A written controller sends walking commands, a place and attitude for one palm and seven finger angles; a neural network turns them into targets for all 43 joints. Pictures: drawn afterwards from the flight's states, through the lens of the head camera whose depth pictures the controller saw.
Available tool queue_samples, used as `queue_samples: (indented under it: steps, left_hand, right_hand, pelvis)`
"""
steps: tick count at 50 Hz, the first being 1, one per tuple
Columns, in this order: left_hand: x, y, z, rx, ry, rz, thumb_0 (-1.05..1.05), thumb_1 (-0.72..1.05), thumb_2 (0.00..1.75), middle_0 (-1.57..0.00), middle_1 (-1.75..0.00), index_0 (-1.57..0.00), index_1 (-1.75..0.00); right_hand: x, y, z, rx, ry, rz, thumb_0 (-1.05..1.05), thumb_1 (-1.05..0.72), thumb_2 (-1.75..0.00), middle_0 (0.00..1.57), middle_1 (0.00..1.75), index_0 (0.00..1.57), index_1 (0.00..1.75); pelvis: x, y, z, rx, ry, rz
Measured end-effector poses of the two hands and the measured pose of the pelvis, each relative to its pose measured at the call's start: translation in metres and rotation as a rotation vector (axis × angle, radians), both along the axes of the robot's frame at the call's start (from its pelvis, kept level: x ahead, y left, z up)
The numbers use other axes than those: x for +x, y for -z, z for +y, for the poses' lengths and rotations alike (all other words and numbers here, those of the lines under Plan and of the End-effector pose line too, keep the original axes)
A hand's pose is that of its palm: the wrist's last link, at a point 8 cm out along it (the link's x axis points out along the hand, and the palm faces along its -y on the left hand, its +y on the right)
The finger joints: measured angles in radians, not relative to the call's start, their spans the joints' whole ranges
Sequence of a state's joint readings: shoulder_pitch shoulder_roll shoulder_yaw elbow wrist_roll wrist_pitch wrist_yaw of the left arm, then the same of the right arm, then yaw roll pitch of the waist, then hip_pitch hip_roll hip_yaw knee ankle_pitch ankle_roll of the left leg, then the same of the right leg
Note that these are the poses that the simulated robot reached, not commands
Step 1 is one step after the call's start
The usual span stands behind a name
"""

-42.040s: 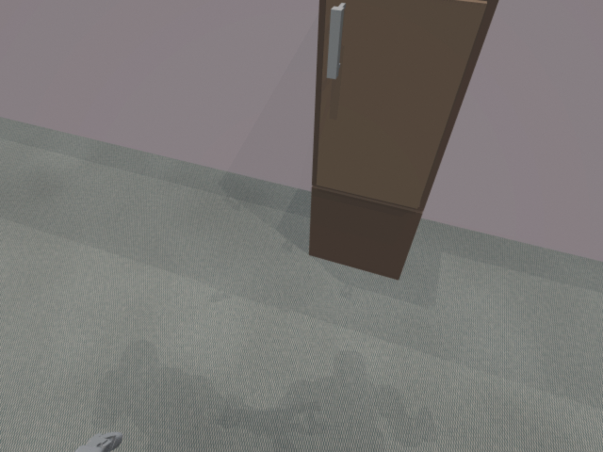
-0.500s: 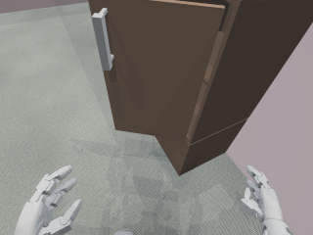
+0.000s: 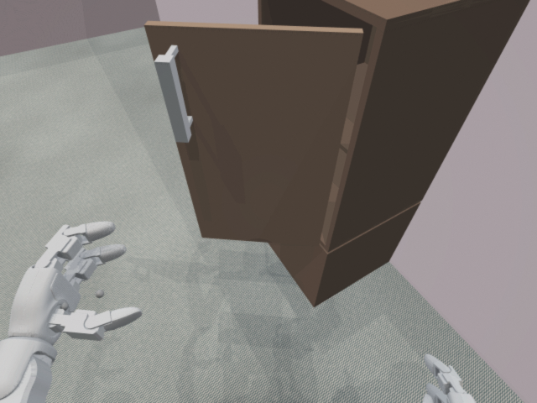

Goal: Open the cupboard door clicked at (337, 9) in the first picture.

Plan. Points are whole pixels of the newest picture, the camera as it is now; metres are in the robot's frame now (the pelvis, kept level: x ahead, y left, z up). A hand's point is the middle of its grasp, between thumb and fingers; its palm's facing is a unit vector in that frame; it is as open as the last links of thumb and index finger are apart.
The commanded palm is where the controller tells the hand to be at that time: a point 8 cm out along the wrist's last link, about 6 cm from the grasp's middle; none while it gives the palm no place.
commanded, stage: raise the hand with hooked fingers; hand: left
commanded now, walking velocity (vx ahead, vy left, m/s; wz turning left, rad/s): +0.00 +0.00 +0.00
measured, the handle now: (178, 95) +0.57 +0.20 +0.17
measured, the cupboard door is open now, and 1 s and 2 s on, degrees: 54 54 54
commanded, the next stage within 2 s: move the hooked fingers beside the handle in 1.10 s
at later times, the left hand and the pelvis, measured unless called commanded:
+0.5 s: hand (58, 221) +0.29 +0.28 +0.17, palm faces +0.06 -0.99 -0.08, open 13.9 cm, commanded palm +0.26 +0.32 +0.18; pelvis +0.01 +0.01 +0.02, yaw +0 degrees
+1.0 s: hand (67, 190) +0.32 +0.27 +0.19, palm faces +0.09 -0.99 -0.06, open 14.0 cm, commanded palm +0.28 +0.31 +0.19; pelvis +0.02 -0.01 +0.03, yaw +0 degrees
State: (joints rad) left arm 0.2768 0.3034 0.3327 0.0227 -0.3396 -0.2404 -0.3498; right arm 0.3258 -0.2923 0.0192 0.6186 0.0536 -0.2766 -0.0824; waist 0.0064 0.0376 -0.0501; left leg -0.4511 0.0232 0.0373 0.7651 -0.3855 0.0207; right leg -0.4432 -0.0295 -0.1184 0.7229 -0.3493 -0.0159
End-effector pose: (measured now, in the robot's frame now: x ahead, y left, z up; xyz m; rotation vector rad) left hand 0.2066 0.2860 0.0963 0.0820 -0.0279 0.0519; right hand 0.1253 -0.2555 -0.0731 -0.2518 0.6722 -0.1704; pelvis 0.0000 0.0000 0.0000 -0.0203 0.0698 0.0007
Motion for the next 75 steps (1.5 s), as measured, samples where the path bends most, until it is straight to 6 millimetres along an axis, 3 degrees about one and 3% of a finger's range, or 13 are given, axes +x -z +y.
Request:
queue_samples:
  steps: [5,12,16,22,28,32,37,43,48,59,66,75]
  left_hand:
    - [0.016,-0.002,0.002,-0.001,0.063,0.038,0.00,-0.18,0.43,-0.28,-1.00,-0.28,-1.00]
    - [0.035,-0.049,0.029,-0.002,-0.001,-0.092,-0.01,-0.34,0.36,-0.30,-1.11,-0.30,-1.10]
    - [0.043,-0.056,0.041,-0.022,-0.010,-0.047,-0.01,-0.42,0.33,-0.30,-1.15,-0.30,-1.15]
    - [0.050,-0.057,0.042,-0.013,0.005,0.026,-0.01,-0.47,0.31,-0.30,-1.19,-0.30,-1.18]
    - [0.063,-0.091,0.052,0.009,-0.027,-0.083,-0.01,-0.49,0.30,-0.31,-1.20,-0.30,-1.19]
    - [0.078,-0.105,0.059,0.005,-0.025,-0.066,-0.01,-0.50,0.30,-0.31,-1.20,-0.30,-1.20]
    - [0.091,-0.095,0.049,-0.010,0.032,0.035,-0.01,-0.50,0.30,-0.30,-1.20,-0.30,-1.20]
    - [0.087,-0.084,0.032,-0.030,0.037,0.005,-0.01,-0.50,0.30,-0.31,-1.20,-0.30,-1.20]
    - [0.083,-0.093,0.035,-0.027,-0.029,-0.060,-0.01,-0.50,0.30,-0.31,-1.20,-0.31,-1.20]
    - [0.084,-0.091,0.022,-0.017,0.013,0.003,-0.01,-0.50,0.30,-0.31,-1.20,-0.30,-1.20]
    - [0.081,-0.090,0.031,-0.032,-0.036,-0.016,-0.01,-0.50,0.30,-0.31,-1.20,-0.31,-1.20]
    - [0.115,-0.087,0.031,-0.030,0.005,0.017,-0.01,-0.50,0.30,-0.31,-1.21,-0.30,-1.20]
  right_hand:
    - [0.019,-0.015,0.005,-0.022,-0.008,-0.071,0.02,-0.90,-0.90,0.20,0.30,0.20,0.30]
    - [0.048,-0.037,0.028,0.015,-0.055,-0.179,0.01,-0.90,-0.90,0.20,0.30,0.20,0.30]
    - [0.059,-0.039,0.040,0.041,-0.086,-0.188,0.01,-0.90,-0.90,0.20,0.30,0.20,0.30]
    - [0.062,-0.036,0.046,0.050,-0.109,-0.150,0.01,-0.90,-0.89,0.20,0.30,0.21,0.30]
    - [0.057,-0.033,0.043,0.043,-0.105,-0.106,0.01,-0.90,-0.89,0.21,0.30,0.21,0.30]
    - [0.052,-0.029,0.035,0.044,-0.087,-0.078,0.01,-0.90,-0.89,0.21,0.30,0.21,0.30]
    - [0.048,-0.025,0.022,0.049,-0.059,-0.057,0.01,-0.90,-0.89,0.20,0.30,0.21,0.30]
    - [0.046,-0.028,0.010,0.037,-0.038,-0.058,0.01,-0.90,-0.89,0.20,0.30,0.20,0.30]
    - [0.050,-0.031,0.005,0.031,-0.040,-0.071,0.01,-0.90,-0.90,0.20,0.30,0.20,0.30]
    - [0.058,-0.029,0.004,0.057,-0.035,-0.104,0.01,-0.90,-0.90,0.20,0.30,0.20,0.30]
    - [0.052,-0.028,0.001,0.049,-0.037,-0.095,0.01,-0.90,-0.89,0.20,0.30,0.20,0.30]
    - [0.029,-0.017,-0.009,0.008,-0.005,-0.019,0.01,-0.90,-0.89,0.20,0.30,0.21,0.30]
  pelvis:
    - [-0.001,-0.005,0.005,-0.002,-0.002,-0.028]
    - [0.006,-0.013,0.007,-0.001,0.000,-0.066]
    - [0.007,-0.015,0.008,0.000,-0.003,-0.075]
    - [0.009,-0.019,0.009,0.001,-0.007,-0.082]
    - [0.013,-0.023,0.005,0.003,-0.010,-0.093]
    - [0.015,-0.024,0.002,0.006,-0.012,-0.091]
    - [0.016,-0.025,0.000,0.011,-0.003,-0.073]
    - [0.020,-0.025,-0.005,0.015,0.012,-0.071]
    - [0.021,-0.025,-0.011,0.015,0.008,-0.084]
    - [0.017,-0.025,-0.016,0.021,0.007,-0.083]
    - [0.014,-0.024,-0.020,0.020,0.003,-0.089]
    - [0.006,-0.021,-0.018,0.016,-0.005,-0.069]
